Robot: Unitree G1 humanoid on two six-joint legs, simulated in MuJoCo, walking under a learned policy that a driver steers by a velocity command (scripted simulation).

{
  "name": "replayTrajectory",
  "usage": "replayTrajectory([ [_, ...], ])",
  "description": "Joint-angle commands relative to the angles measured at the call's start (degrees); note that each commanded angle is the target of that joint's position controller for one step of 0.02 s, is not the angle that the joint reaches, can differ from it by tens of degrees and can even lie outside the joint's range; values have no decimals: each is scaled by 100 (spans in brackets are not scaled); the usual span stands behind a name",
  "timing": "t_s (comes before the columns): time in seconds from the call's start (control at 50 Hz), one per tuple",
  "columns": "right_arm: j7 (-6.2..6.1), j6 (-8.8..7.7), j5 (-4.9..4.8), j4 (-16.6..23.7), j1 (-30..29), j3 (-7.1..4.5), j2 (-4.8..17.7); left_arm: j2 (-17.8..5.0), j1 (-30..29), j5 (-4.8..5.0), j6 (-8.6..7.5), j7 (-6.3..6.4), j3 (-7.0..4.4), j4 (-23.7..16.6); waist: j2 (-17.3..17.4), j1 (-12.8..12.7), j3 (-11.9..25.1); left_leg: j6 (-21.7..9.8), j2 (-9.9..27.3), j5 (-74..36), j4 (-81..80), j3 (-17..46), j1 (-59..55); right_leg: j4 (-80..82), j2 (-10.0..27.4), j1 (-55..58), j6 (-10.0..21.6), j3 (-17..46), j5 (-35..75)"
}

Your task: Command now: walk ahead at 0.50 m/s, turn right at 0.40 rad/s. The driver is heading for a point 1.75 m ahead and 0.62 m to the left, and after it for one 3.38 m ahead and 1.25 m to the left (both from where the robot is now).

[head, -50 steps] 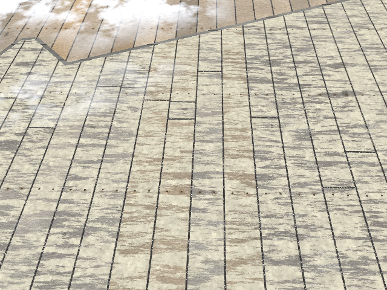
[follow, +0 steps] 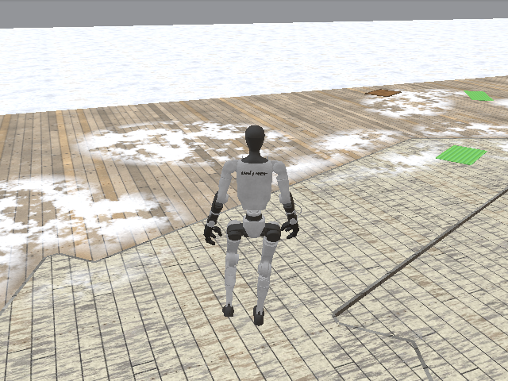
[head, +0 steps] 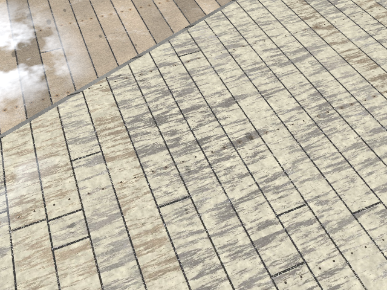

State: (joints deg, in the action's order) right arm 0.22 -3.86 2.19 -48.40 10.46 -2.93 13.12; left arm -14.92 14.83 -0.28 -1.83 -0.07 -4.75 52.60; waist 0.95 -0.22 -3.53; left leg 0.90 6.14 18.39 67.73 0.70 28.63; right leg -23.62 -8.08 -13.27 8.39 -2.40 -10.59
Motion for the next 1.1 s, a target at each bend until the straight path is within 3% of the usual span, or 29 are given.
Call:
replayTrajectory([
  [0.02,69,166,57,124,585,-69,371,-612,236,26,-235,20,-87,-242,-78,204,354,142,123,-368,-582,-103,441,1189,1553,505,808,1418,2296],
  [0.14,149,207,-70,429,-543,-31,419,-595,915,-8,-314,-20,-2,-47,-388,-273,131,-74,119,-1676,-1960,-275,1081,1456,1543,1316,132,905,2712],
  [0.26,230,153,-102,679,-1264,41,377,-511,1184,-130,-343,96,116,164,-346,-458,-253,-422,-343,-1751,-3006,-407,1159,1539,1814,2093,39,339,3131],
  [0.28,238,141,-101,714,-1238,48,365,-555,1126,-145,-346,122,123,179,-429,-387,-257,-507,-413,-1615,-3204,-456,964,1428,1897,2139,6,250,3456],
  [0.32,197,136,-86,625,-882,14,438,-638,945,-155,-366,178,138,191,-509,-153,-35,-729,-761,-1174,-3375,-737,262,832,1935,2241,-115,-5,5280],
  [0.36,136,109,-66,325,146,-85,637,-809,853,-194,-317,224,108,195,-634,299,540,-980,-1121,-677,-3537,-865,-732,-653,1965,2336,-185,-155,6548],
  [0.38,111,63,-10,71,1006,-162,757,-890,717,-151,-286,222,93,140,-557,732,939,-1168,-1100,-950,-4004,-676,-1842,-1877,1876,1802,-239,-293,5913],
  [0.4,46,63,85,-86,1861,-317,1239,-768,614,-102,-321,209,149,-90,6,1054,1516,-1598,5,-724,-4120,757,-3224,-3760,1579,544,-335,-514,3776],
  [0.42,46,131,-5,-13,1615,-439,1656,-391,967,44,-387,81,187,-339,1556,505,1955,-2665,1472,-1178,-4768,4100,-4673,-5907,142,-1926,-655,-261,-1630],
  [0.44,114,157,-227,-8,1246,-420,1454,-702,562,-144,-415,60,156,-368,367,499,1624,-2583,1276,-996,-4987,3925,-4405,-6138,574,-2568,-523,722,-1445],
  [0.46,103,169,-220,71,898,-354,1209,-657,190,-97,-485,17,176,-536,111,405,954,-2400,1156,-1049,-5106,3152,-3657,-5841,863,-2723,-534,737,-993],
  [0.48,94,172,-173,42,746,-270,885,-627,113,-83,-514,4,183,-569,-368,196,451,-2148,924,-1488,-5313,2651,-2870,-5322,1067,-2520,-564,651,-774],
  [0.5,65,135,-175,15,707,-221,762,-569,-12,-156,-440,4,183,-638,-468,57,201,-1953,634,-2104,-5348,2248,-2350,-4945,1196,-2276,-644,648,-753],
  [0.52,37,119,-201,15,604,-196,739,-439,197,-229,-307,-17,225,-628,-344,-129,280,-1841,414,-2050,-5494,1941,-2017,-4715,1253,-1969,-741,607,-708],
  [0.54,34,69,-216,17,656,-220,861,-413,265,-262,-204,-29,237,-666,-102,-168,285,-1908,379,-2305,-5543,1878,-1789,-4466,1283,-1829,-840,560,-791],
  [0.58,32,1,-231,-32,819,-249,975,-376,66,-276,-96,-46,254,-780,-42,-164,225,-1859,152,-2576,-5608,1589,-1627,-3961,1320,-1899,-999,412,-641],
  [0.66,26,29,-251,-44,1250,-280,1025,-393,-927,-255,-53,-86,267,-1162,93,170,85,-1505,-153,-2548,-5677,1506,-1841,-2746,1298,-2350,-1188,232,352],
  [0.72,7,64,-237,-25,1525,-316,1095,-367,-1439,-201,-62,-106,304,-1374,240,411,200,-1372,-143,-2604,-5489,1660,-2324,-2060,1194,-2484,-1202,281,830],
  [0.8,-48,96,-148,19,1769,-331,1135,-408,-2007,-157,-134,-127,350,-1646,305,599,177,-1363,-24,-3102,-5100,1936,-2856,-1378,982,-2487,-1109,311,782],
  [0.86,-102,91,-113,182,1434,-370,1273,-603,-1626,-125,-214,-103,310,-1642,420,293,253,-1127,68,-3395,-4705,2170,-2717,-726,821,-1498,-916,430,402],
  [0.88,-90,74,-108,253,1231,-382,1333,-724,-1153,-113,-243,-61,260,-1509,439,66,418,-1005,-5,-3796,-4350,2181,-2488,-567,678,-732,-820,386,168],
  [0.9,-42,39,-150,279,1107,-376,1341,-865,-445,-125,-302,2,192,-1313,225,-297,764,-867,-279,-3981,-3534,2010,-2255,-198,656,279,-684,363,274],
  [0.92,23,-14,-232,382,1114,-298,1078,-1215,371,-233,-363,100,91,-1229,-284,-632,1460,-711,-645,-3113,-2179,1642,-1654,-8,1542,1584,-413,1192,-401],
  [0.94,16,-27,-393,570,1520,-157,475,-1656,728,-370,-317,177,-10,-1283,-1340,-497,2057,-529,-1402,391,-580,880,-27,359,3105,2999,14,3334,-1119],
  [0.96,-16,39,-231,591,1842,-187,857,-1640,494,-256,-213,145,-60,-1255,-1671,-171,2144,-561,-1256,1330,216,625,713,705,3488,2752,420,4836,-1602],
  [0.98,-28,125,-115,437,1560,-221,1043,-1021,101,-211,-175,113,58,-1363,-681,-98,1265,-554,-851,802,486,632,886,770,3219,1973,333,4051,-1931],
  [1.0,40,146,-80,462,1184,-203,974,-649,-137,-171,-186,82,151,-1355,-242,-108,674,-500,-681,371,263,548,791,907,2844,1265,198,3069,-1429],
  [1.04,154,243,-10,520,1008,-192,846,-549,-133,-175,-245,90,189,-1227,-653,22,326,-396,-421,112,-95,435,558,1140,2380,661,-33,1865,-216],
  [1.1,260,354,-3,645,847,-150,720,-620,165,-96,-407,15,145,-1040,-682,74,375,-335,-376,-156,-171,367,619,1271,2336,627,75,1204,990],
])
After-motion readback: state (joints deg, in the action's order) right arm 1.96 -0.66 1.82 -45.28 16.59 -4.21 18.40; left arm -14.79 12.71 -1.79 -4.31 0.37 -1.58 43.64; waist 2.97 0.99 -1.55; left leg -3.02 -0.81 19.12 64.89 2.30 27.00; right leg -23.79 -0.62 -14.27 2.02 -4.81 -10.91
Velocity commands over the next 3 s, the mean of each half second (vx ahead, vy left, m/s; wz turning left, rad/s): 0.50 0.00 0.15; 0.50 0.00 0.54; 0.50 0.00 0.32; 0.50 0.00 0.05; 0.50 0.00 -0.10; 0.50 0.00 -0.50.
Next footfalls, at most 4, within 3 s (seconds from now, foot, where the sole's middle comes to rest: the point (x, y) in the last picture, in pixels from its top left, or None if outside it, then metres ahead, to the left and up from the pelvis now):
0.38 left None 0.37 0.13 -0.77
0.92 right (196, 222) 0.71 0.04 -0.77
1.42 left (113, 203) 0.79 0.36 -0.77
1.96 right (120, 132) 1.15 0.37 -0.77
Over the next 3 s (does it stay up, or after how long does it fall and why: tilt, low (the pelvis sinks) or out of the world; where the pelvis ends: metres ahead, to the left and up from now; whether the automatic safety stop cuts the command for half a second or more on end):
stays up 1.42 0.63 -0.01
